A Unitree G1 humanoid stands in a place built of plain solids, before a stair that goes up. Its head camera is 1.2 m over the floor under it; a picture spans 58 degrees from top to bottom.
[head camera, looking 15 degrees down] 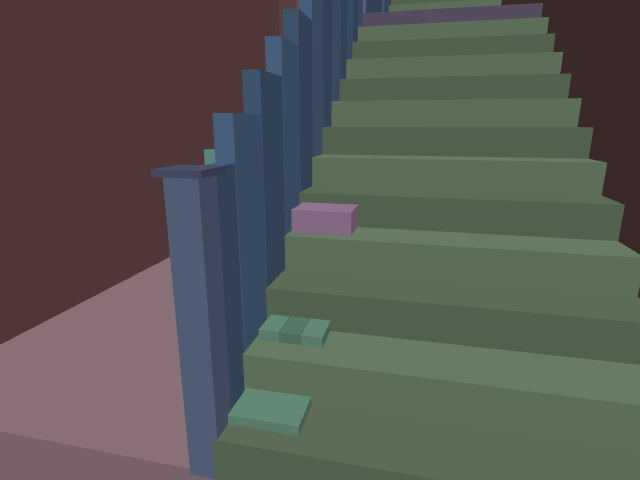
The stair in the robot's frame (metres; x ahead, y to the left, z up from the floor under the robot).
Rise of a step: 0.17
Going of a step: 0.27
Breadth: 1.54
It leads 13 degrees to the right of straight ahead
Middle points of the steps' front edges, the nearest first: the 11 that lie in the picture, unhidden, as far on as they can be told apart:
1.33 -0.45 0.34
1.59 -0.51 0.51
1.86 -0.57 0.68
2.12 -0.64 0.84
2.39 -0.70 1.01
2.65 -0.76 1.18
2.92 -0.83 1.35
3.18 -0.89 1.52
3.45 -0.95 1.69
3.71 -1.02 1.86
3.98 -1.08 2.03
